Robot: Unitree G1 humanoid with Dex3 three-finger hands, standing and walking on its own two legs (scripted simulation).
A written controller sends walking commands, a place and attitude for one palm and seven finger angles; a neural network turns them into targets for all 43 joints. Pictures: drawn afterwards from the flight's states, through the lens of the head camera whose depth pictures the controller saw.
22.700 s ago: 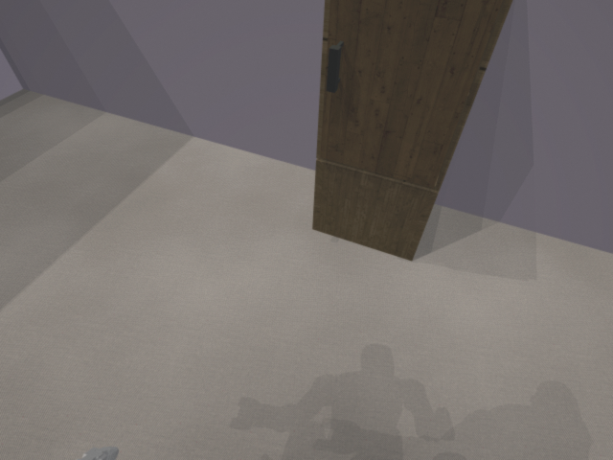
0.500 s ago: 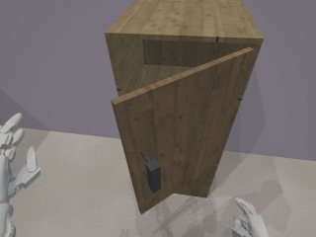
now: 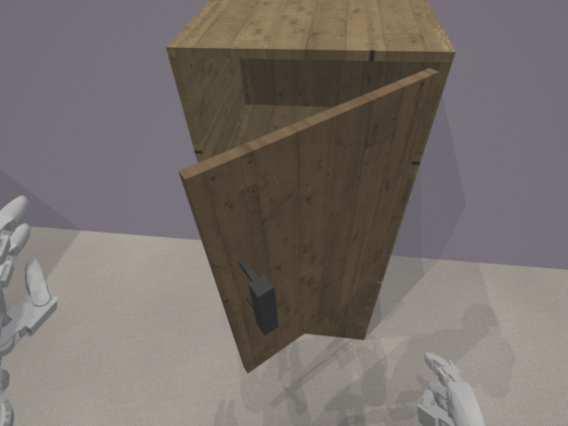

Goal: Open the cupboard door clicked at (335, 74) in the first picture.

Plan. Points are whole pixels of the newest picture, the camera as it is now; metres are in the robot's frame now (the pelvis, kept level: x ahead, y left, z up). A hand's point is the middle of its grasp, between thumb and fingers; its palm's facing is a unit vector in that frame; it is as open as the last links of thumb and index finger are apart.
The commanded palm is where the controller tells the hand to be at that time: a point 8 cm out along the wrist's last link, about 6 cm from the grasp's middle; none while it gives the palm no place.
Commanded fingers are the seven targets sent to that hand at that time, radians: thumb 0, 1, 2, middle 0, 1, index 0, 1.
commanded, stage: step back with the hand held close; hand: left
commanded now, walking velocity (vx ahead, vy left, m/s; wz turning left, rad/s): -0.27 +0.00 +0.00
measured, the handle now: (256, 295) +0.31 +0.08 +0.00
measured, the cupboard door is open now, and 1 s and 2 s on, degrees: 42 42 42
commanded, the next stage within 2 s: stop stepping back and stand still in 1.12 s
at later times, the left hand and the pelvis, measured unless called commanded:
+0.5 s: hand out of the picture +0.13 +0.30 +0.15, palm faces +0.41 -0.76 -0.50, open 7.4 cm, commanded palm +0.07 +0.33 +0.17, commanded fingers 0.00 0.90 0.90 -0.20 -0.30 -0.20 -0.30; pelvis -0.07 +0.03 -0.01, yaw +0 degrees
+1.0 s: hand out of the picture +0.06 +0.33 +0.16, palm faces +0.49 -0.74 -0.45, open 7.4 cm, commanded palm -0.01 +0.35 +0.17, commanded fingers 0.00 0.90 0.90 -0.20 -0.30 -0.20 -0.30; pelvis -0.14 +0.05 -0.01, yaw +2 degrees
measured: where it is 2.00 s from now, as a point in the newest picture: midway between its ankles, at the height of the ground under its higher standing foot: outside the picture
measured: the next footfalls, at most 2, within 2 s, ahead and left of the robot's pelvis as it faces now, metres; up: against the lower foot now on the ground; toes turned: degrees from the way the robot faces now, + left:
right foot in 1.24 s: -0.31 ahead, -0.08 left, +0.00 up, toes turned -5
left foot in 1.38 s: -0.08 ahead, +0.11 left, +0.00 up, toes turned -4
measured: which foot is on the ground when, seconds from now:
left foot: down 0.00-1.00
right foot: down 0.00-0.86, up 0.88-1.00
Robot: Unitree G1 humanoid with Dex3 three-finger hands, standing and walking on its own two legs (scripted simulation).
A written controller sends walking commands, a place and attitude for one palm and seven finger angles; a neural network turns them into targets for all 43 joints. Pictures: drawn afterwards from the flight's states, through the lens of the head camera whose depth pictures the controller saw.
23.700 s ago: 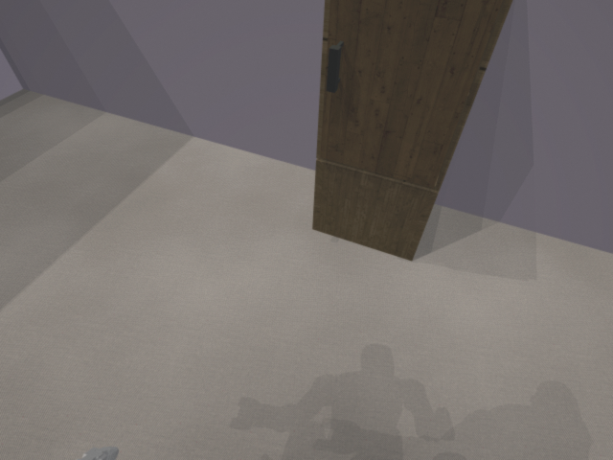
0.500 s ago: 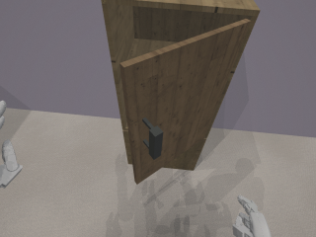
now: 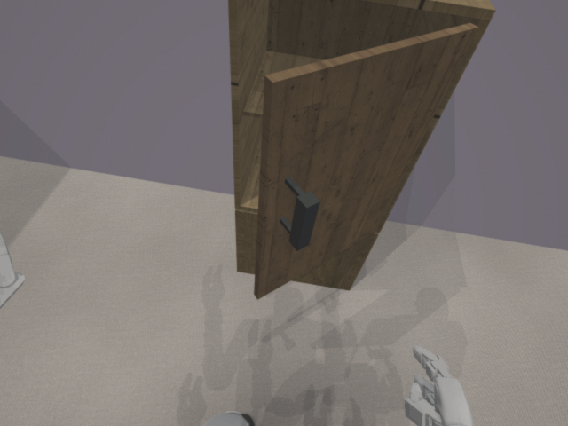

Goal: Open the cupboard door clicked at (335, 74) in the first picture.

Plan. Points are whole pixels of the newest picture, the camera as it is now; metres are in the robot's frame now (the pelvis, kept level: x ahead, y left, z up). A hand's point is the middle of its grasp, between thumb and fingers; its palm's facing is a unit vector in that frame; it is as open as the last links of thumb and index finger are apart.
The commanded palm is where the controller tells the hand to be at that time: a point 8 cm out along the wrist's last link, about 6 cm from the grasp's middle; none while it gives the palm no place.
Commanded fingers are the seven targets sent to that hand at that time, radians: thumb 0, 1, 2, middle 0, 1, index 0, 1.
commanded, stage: step back with the hand held close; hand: left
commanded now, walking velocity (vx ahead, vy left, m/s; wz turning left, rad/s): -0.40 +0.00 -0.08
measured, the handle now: (295, 213) +0.45 +0.02 +0.01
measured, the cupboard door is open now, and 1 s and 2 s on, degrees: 42 42 42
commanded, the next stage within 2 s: stop stepping back and stand still in 0.12 s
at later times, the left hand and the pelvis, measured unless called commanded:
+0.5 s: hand (50, 362) +0.14 +0.22 +0.17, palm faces +0.33 -0.83 -0.44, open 7.4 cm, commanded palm +0.08 +0.25 +0.18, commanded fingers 0.00 0.90 0.90 -0.20 -0.30 -0.20 -0.30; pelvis -0.09 -0.03 -0.01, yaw -7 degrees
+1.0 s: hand out of the picture +0.07 +0.20 +0.17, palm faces +0.25 -0.83 -0.50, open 7.4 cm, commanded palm +0.03 +0.25 +0.18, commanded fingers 0.00 0.90 0.90 -0.20 -0.30 -0.20 -0.30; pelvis -0.15 -0.03 +0.00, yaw -7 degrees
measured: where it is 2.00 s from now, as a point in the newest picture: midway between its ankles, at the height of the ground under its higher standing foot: outside the picture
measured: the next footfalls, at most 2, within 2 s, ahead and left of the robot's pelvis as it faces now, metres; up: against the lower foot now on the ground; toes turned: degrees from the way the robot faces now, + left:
right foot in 0.24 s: -0.18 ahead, -0.12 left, +0.00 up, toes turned -7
left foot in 0.38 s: +0.06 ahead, +0.06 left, +0.00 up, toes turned -6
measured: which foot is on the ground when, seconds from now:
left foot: down 0.00-0.26, up 0.28-0.36, down 0.38-0.58, up 0.60-0.70, down 0.72-1.00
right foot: up 0.00-0.22, down 0.24-1.00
